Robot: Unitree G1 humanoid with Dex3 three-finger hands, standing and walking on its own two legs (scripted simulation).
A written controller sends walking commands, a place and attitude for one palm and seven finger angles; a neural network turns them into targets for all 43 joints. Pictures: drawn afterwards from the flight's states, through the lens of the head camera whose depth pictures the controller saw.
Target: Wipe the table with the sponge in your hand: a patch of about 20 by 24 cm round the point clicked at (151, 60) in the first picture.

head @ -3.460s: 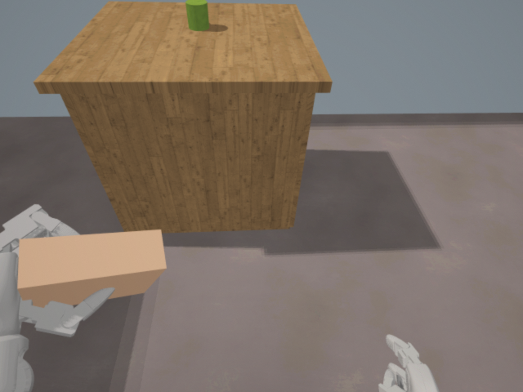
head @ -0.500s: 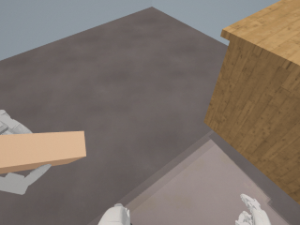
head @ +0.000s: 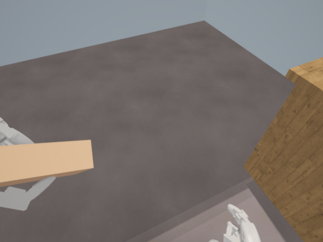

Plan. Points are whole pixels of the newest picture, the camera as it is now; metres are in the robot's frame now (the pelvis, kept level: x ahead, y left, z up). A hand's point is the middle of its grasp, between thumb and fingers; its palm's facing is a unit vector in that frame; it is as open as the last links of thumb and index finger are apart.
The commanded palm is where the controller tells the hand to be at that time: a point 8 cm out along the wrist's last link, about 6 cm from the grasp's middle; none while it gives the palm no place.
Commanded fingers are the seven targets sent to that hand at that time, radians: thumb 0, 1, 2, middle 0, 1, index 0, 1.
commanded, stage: walk to a spot facing it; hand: left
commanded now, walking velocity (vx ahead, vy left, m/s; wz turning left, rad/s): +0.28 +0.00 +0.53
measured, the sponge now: (56, 162) +0.21 +0.21 +0.18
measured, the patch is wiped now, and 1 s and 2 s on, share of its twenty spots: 0.00 0.00 0.00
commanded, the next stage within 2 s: none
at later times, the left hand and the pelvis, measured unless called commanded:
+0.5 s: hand (41, 138) +0.26 +0.26 +0.17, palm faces +0.57 -0.67 -0.49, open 9.1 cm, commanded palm +0.19 +0.29 +0.18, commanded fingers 0.00 0.10 1.30 -1.20 -1.60 -1.20 -1.60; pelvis +0.10 -0.03 -0.02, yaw +15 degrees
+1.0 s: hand (61, 187) +0.18 +0.19 +0.16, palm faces +0.80 -0.46 -0.38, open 9.1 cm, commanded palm +0.11 +0.20 +0.18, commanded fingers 0.00 0.10 1.30 -1.20 -1.60 -1.20 -1.60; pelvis +0.13 -0.12 +0.00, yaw +34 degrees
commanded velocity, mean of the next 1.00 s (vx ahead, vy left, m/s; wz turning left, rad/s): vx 0.04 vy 0.00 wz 0.60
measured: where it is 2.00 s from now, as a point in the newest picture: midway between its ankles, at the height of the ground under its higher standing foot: outside the picture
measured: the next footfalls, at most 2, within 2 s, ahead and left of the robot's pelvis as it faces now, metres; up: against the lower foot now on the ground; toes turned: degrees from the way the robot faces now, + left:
right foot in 0.10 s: +0.09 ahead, -0.17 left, +0.00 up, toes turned -6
left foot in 0.44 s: +0.17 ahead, +0.09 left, +0.00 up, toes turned +25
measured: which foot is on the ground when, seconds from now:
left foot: down 0.00-0.10, up 0.12-0.42, down 0.44-0.88, up 0.90-1.00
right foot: up 0.00-0.08, down 0.10-0.44, up 0.46-0.84, down 0.86-1.00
